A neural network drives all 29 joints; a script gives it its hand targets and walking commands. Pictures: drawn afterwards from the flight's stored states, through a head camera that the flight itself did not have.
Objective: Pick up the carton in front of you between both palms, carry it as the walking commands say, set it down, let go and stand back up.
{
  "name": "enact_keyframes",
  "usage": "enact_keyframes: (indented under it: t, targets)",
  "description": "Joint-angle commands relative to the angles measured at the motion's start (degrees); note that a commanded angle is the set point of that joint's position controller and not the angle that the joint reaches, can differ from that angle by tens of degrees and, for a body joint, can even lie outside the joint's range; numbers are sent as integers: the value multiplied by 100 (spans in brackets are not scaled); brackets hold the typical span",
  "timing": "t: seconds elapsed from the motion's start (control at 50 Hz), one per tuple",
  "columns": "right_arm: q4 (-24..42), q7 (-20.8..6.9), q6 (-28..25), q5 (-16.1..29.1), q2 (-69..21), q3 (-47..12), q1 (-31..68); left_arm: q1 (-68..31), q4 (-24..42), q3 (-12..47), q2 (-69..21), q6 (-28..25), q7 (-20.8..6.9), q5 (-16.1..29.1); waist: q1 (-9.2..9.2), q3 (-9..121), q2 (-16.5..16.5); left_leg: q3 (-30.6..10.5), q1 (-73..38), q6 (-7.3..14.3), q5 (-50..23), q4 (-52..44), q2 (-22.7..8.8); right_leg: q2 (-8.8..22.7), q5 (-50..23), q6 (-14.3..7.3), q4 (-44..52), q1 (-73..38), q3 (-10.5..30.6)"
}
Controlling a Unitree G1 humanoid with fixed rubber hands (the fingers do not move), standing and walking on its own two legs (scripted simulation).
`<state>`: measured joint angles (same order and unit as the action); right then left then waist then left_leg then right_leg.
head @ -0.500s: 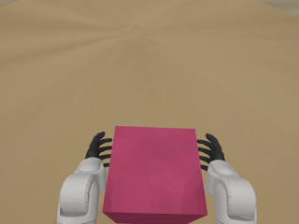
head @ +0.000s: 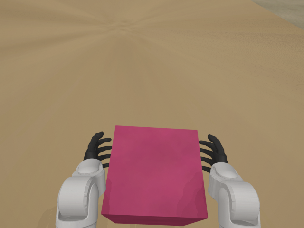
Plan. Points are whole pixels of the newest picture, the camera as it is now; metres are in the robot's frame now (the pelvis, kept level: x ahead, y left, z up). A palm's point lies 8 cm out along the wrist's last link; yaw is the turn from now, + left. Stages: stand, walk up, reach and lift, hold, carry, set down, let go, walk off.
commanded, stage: carry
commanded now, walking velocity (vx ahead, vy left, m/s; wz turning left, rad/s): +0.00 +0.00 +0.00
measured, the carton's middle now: (152, 180) +0.28 +0.00 -0.01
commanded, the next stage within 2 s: none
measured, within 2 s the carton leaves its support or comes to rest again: neither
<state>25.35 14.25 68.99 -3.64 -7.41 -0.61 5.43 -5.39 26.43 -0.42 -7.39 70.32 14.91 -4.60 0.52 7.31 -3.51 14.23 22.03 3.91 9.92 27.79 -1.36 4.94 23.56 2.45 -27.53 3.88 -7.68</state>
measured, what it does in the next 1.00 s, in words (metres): shifts its weight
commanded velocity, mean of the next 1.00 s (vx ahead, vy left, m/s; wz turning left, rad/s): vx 0.00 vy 0.00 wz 0.00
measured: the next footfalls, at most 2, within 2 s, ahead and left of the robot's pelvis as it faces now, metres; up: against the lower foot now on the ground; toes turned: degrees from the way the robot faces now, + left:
right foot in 1.96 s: +0.33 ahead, -0.14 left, +0.00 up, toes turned -12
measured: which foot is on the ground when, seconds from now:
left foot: down 0.00-1.00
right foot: down 0.00-1.00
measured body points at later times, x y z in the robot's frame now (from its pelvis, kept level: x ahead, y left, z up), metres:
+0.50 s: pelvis +0.00 -0.03 -0.01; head -0.01 -0.03 +0.44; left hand +0.28 +0.11 +0.04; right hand +0.27 -0.18 +0.05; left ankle +0.05 +0.08 -0.73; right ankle -0.15 -0.11 -0.73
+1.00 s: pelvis -0.05 -0.04 -0.01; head -0.05 -0.04 +0.44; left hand +0.26 +0.10 +0.01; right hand +0.25 -0.20 +0.02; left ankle +0.05 +0.08 -0.73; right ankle -0.15 -0.11 -0.73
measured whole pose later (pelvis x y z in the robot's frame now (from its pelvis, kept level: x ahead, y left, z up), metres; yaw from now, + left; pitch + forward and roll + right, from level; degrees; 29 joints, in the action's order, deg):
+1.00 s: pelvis -0.05 -0.04 -0.01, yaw -2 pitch +1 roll +1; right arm -9.8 2.8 37.7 -13.2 -8.0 8.8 11.5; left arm -10.8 -9.6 -8.4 -7.9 38.6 2.7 -12.7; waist -0.1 1.4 -0.8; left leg 11.2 23.5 0.9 7.1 30.6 -5.2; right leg 2.6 26.7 -1.3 -32.1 5.9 -11.2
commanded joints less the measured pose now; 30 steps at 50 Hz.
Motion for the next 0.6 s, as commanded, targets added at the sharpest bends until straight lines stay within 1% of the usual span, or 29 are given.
enact_keyframes:
  t: [0.0,0.02,0.04,0.06,0.08,0.1,0.16,0.2,0.22,0.24,0.26,0.32,0.34,0.36,0.4,0.44,0.5,0.54,0.58]
  targets:
    - [384,-1060,-42,1644,-5164,-2577,1690,-1860,503,2884,-5144,-115,-1081,1710,-17,1790,1263,-1146,-2957,179,-6044,335,-1088,15,-1416,90,213,931,-36]
    - [444,-1078,-78,1657,-5281,-2609,1733,-1892,537,2922,-5259,-156,-1104,1750,-24,1859,1252,-1180,-3121,232,-6311,384,-1108,-38,-1248,87,301,1000,-51]
    - [501,-1102,-116,1656,-5384,-2657,1745,-1907,579,2957,-5359,-203,-1135,1779,-24,1889,1159,-1181,-3149,262,-6425,419,-1104,-71,-1252,86,398,976,-66]
    - [523,-1134,-152,1647,-5487,-2716,1727,-1872,575,2985,-5458,-248,-1176,1789,-27,1887,1022,-1142,-3081,273,-6357,442,-1074,-81,-1395,89,525,894,-82]
    - [516,-1173,-188,1625,-5576,-2787,1693,-1806,533,3005,-5545,-292,-1230,1781,-32,1864,839,-1090,-2925,261,-6094,455,-1016,-66,-1689,100,670,741,-88]
    - [503,-1221,-229,1598,-5642,-2865,1669,-1735,460,3018,-5610,-339,-1299,1762,-31,1841,634,-1033,-2700,233,-5679,462,-935,-24,-2161,108,749,523,-78]
    - [330,-1406,-397,1480,-5716,-3089,1626,-1614,132,3067,-5657,-524,-1557,1662,-11,1817,45,-833,-1911,118,-4217,514,-679,226,-3959,92,423,-148,10]
    - [96,-1555,-539,1379,-5676,-3182,1615,-1607,-124,3111,-5625,-676,-1743,1597,5,1777,-185,-661,-1577,37,-3459,505,-524,376,-4918,69,-17,-308,-9]
    - [-50,-1636,-620,1332,-5654,-3206,1630,-1634,-253,3113,-5598,-765,-1835,1557,1,1732,-229,-583,-1509,4,-3151,417,-455,397,-5123,51,-156,-303,-35]
    - [-199,-1717,-711,1289,-5642,-3206,1708,-1712,-389,3094,-5579,-870,-1921,1506,-9,1662,-231,-532,-1509,-19,-2972,353,-419,403,-5108,28,-232,-211,-62]
    - [-344,-1799,-808,1259,-5650,-3199,1811,-1819,-507,3064,-5569,-984,-1998,1457,-21,1574,-189,-526,-1543,-30,-2935,324,-424,397,-4895,8,-271,-57,-85]
    - [-702,-2023,-1106,1241,-5711,-3182,2110,-2113,-757,3043,-5564,-1308,-2171,1358,-53,1350,126,-709,-1650,-5,-3387,428,-632,357,-3640,-13,-168,399,-63]
    - [-800,-2083,-1202,1243,-5713,-3168,2181,-2191,-828,3053,-5555,-1409,-2214,1331,-60,1265,203,-747,-1592,-12,-3331,447,-679,370,-3315,-26,-60,450,-25]
    - [-919,-2133,-1293,1231,-5700,-3139,2210,-2246,-915,3051,-5526,-1504,-2249,1293,-65,1178,248,-769,-1472,-34,-3117,464,-697,405,-3179,-43,48,432,20]
    - [-1214,-2205,-1472,1150,-5634,-3029,2169,-2340,-1119,3016,-5435,-1680,-2306,1208,-58,1046,280,-766,-1203,-97,-2563,465,-672,490,-3320,-77,98,304,57]
    - [-1597,-2249,-1657,981,-5498,-2823,2039,-2377,-1428,2913,-5307,-1857,-2353,1099,-52,1027,276,-752,-1095,-125,-2201,484,-653,560,-3562,-91,87,219,75]
    - [-2163,-2301,-1975,685,-5339,-2477,1972,-2365,-1999,2654,-5150,-2164,-2412,883,-68,962,110,-660,-1019,-159,-1652,552,-624,667,-3966,-97,101,250,78]
    - [-2329,-2354,-2195,618,-5288,-2424,2206,-2443,-2214,2516,-5124,-2392,-2445,763,-71,792,-17,-595,-1061,-195,-1590,477,-648,665,-3702,-147,103,458,43]
    - [-2448,-2406,-2416,608,-5264,-2401,2461,-2584,-2398,2418,-5118,-2601,-2489,699,-67,726,13,-613,-1086,-197,-1576,457,-678,584,-3272,-147,175,520,-8]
